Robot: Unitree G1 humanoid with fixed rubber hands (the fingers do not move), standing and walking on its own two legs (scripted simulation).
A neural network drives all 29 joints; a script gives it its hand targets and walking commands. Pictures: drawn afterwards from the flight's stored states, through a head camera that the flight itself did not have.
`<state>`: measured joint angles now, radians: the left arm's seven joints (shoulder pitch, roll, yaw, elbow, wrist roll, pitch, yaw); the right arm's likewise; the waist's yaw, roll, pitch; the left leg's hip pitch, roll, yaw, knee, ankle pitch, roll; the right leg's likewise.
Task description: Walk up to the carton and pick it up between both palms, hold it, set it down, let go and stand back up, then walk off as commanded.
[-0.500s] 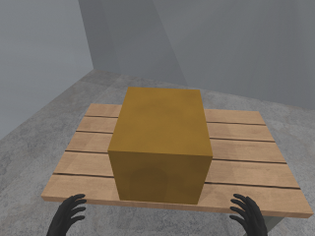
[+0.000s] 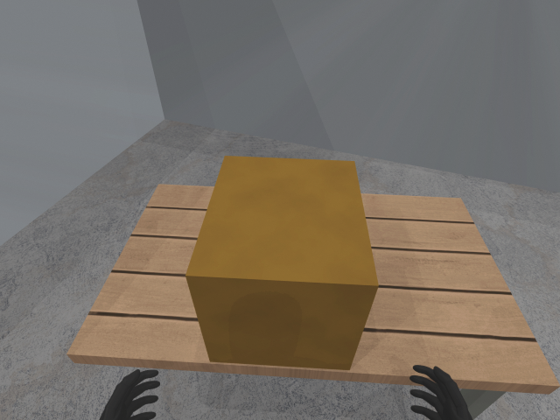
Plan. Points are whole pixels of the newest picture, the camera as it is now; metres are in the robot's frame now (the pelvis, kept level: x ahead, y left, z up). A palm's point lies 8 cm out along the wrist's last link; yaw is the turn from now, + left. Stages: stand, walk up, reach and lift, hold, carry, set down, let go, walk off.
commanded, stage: set down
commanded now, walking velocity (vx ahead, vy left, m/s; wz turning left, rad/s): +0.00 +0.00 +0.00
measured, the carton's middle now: (284, 258) +0.43 +0.02 -0.02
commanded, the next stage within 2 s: let go in 1.00 s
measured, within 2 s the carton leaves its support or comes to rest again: neither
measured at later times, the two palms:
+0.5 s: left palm out of the picture +0.14 +0.23 -0.06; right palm out of the picture +0.14 -0.22 -0.06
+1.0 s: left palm out of the picture +0.14 +0.22 -0.07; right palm out of the picture +0.14 -0.23 -0.08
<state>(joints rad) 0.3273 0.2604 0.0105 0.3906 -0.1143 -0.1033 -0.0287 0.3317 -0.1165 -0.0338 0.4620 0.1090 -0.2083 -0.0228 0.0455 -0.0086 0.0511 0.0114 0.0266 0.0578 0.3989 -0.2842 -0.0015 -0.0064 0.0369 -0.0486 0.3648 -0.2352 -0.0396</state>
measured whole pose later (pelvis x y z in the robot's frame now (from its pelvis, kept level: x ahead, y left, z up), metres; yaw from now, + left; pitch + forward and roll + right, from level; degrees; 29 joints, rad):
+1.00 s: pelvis -0.02 -0.02 +0.00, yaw +1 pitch -6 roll +0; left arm 0.17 0.23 0.01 0.54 -0.03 0.12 0.01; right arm 0.19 -0.14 -0.03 0.69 -0.02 -0.14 0.00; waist 0.02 -0.02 0.06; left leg -0.06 0.03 0.04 0.41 -0.25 -0.02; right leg -0.09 0.03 -0.07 0.43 -0.24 -0.06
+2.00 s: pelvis -0.02 +0.00 +0.00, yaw +2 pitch -4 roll +0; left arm 0.16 0.35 0.02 0.94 0.02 -0.03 -0.01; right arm 0.18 -0.36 -0.01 0.91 -0.02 -0.02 0.00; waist 0.01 0.03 0.02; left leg -0.11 0.01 0.03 0.43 -0.25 0.01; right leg -0.12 0.02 -0.08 0.40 -0.22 -0.03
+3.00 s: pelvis -0.18 -0.02 -0.04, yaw +6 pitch -4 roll +0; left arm 0.17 0.35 0.08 0.67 0.02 0.02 0.05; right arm 0.21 -0.47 -0.08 0.73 -0.01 0.07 -0.03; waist 0.01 0.12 0.19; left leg -0.43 -0.14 -0.22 1.29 -0.53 -0.03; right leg -0.38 0.02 -0.01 0.82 -0.37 -0.03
